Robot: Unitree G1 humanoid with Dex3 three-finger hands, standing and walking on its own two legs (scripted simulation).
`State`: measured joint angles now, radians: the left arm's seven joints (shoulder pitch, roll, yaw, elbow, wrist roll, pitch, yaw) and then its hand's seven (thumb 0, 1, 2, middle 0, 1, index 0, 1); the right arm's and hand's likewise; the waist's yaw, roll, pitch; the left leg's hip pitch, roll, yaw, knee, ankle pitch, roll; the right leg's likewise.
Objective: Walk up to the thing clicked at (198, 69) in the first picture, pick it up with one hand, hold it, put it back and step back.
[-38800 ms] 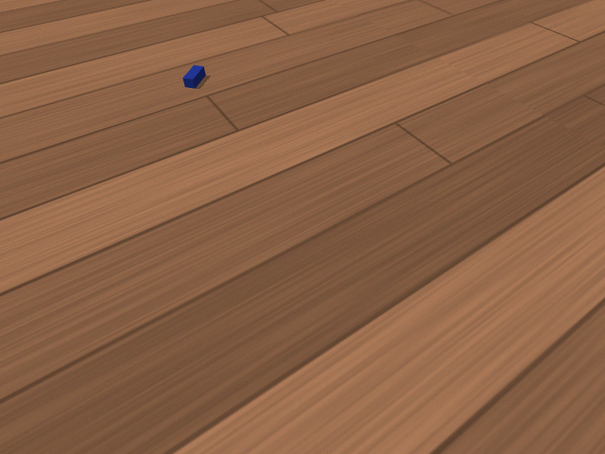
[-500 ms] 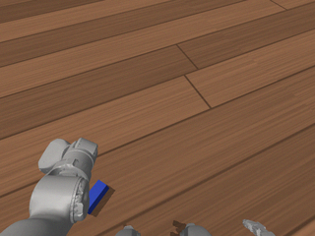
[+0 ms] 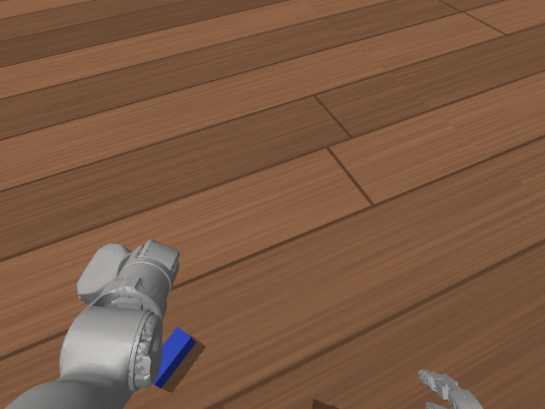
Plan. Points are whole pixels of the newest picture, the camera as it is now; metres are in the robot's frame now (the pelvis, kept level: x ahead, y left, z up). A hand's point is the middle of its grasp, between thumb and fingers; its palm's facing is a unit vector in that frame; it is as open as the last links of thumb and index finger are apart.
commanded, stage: hold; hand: left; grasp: from above
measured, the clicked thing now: (169, 357) +0.38 +0.38 -0.71
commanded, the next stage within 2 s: crouch in 1.16 s
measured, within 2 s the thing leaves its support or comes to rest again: neither
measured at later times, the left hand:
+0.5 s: hand (125, 286) +0.31 +0.24 -0.01, palm faces -0.10 -0.44 -0.89, open 5.7 cm
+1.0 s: hand (120, 285) +0.31 +0.24 +0.00, palm faces -0.09 -0.44 -0.89, open 5.3 cm
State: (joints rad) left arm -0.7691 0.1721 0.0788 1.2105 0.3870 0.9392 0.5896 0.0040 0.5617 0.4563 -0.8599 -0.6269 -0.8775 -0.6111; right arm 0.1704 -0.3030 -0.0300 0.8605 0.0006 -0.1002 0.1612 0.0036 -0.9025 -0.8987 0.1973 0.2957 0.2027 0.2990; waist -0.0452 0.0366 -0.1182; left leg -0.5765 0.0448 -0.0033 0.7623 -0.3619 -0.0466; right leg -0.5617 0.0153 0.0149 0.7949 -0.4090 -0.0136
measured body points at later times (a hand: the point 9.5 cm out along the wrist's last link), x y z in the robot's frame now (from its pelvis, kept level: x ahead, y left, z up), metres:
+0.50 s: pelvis +0.00 +0.00 +0.01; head +0.01 -0.02 +0.46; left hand +0.32 +0.26 +0.04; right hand +0.13 -0.25 -0.11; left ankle +0.01 +0.15 -0.71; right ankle -0.01 -0.11 -0.71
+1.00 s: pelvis +0.00 +0.00 +0.02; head +0.01 -0.02 +0.47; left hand +0.31 +0.26 +0.05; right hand +0.15 -0.25 -0.10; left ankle +0.01 +0.15 -0.71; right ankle -0.01 -0.11 -0.71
